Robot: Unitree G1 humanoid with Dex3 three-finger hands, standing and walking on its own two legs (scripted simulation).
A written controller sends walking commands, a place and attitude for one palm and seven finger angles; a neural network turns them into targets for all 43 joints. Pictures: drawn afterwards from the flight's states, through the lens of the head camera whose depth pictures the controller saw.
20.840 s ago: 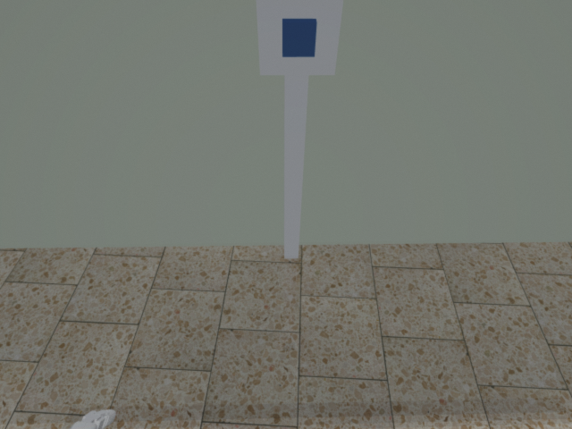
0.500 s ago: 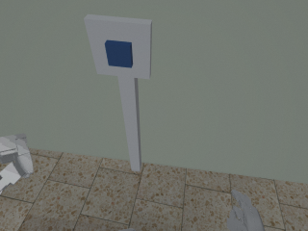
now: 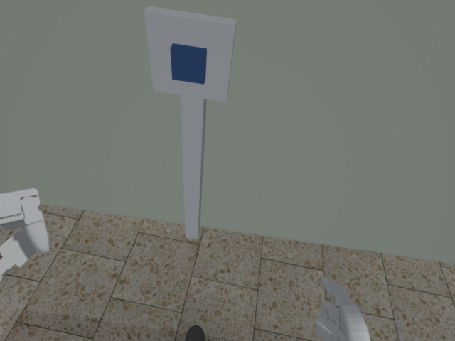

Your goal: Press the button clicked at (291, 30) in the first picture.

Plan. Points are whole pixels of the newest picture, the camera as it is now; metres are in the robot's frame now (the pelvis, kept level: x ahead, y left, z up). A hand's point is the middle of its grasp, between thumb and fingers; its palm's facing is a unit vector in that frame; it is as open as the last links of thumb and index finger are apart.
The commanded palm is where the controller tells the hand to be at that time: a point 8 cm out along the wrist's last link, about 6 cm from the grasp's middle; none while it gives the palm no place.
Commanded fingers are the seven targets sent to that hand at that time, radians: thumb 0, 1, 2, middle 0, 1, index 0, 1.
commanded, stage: step back with the hand held close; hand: left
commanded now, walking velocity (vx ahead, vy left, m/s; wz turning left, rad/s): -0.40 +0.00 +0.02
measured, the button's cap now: (189, 63) +0.62 +0.16 +0.16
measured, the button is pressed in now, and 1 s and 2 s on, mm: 0 0 0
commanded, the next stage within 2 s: stop stepping back and stand still in 0.04 s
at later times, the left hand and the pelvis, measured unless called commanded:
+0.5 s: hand out of the picture +0.10 +0.27 +0.16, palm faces +0.43 -0.84 -0.32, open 3.1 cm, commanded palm +0.04 +0.30 +0.18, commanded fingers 0.00 0.90 0.90 -1.30 -1.50 -1.30 -1.50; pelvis -0.10 +0.02 -0.01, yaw -1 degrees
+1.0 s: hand out of the picture +0.06 +0.27 +0.17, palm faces +0.43 -0.80 -0.42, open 3.1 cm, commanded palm +0.00 +0.31 +0.18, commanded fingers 0.00 0.90 0.90 -1.30 -1.50 -1.30 -1.50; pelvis -0.12 +0.03 -0.01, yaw +2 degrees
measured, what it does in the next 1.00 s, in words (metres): walks backwards: right foot, then left foot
